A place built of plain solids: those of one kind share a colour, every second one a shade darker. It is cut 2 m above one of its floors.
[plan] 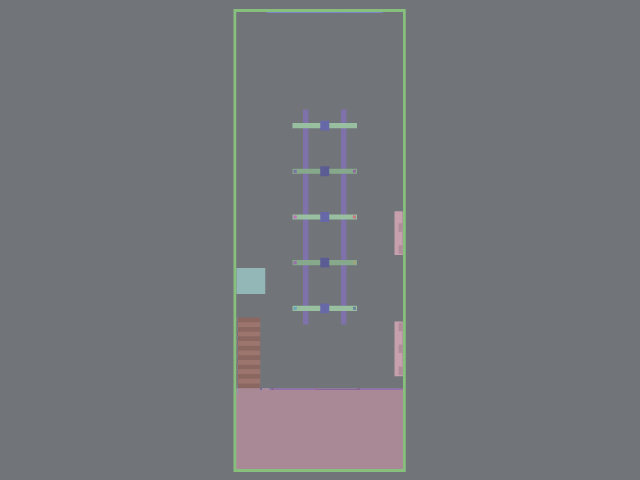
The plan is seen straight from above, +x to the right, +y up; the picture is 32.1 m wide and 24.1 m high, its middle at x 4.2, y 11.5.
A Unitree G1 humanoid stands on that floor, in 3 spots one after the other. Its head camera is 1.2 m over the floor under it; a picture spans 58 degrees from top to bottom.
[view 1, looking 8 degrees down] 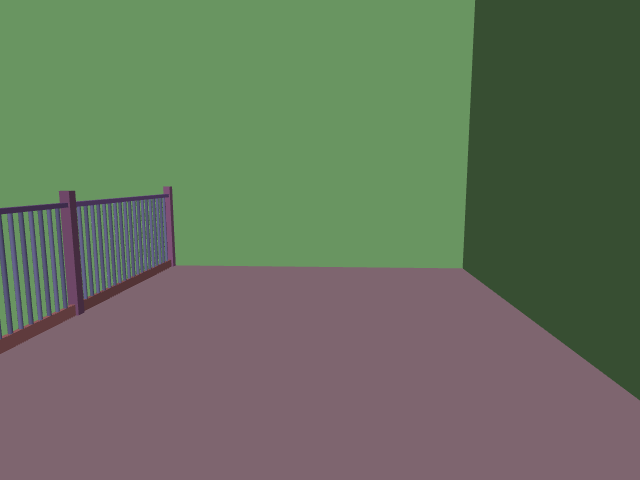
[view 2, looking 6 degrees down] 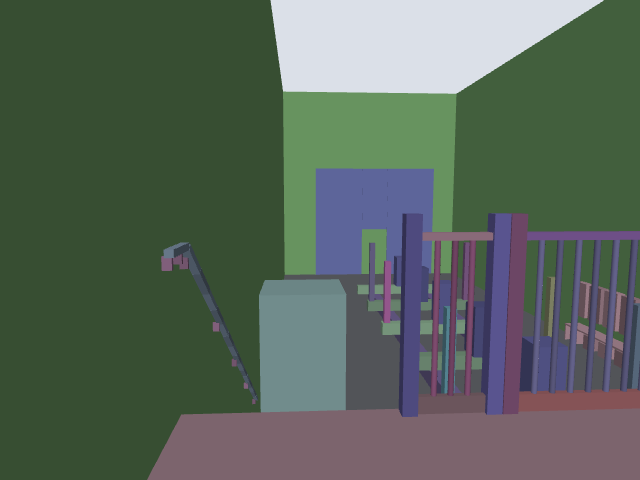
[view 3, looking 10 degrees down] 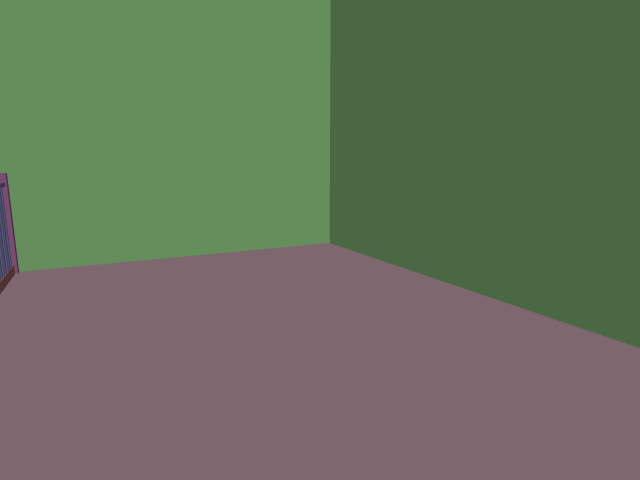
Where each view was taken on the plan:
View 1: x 2.50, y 1.63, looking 3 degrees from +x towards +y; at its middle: wall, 5.93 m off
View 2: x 0.64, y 1.76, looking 87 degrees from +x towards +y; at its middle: sdoor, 21.29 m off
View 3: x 2.60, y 3.10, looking -27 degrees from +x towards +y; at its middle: wall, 6.57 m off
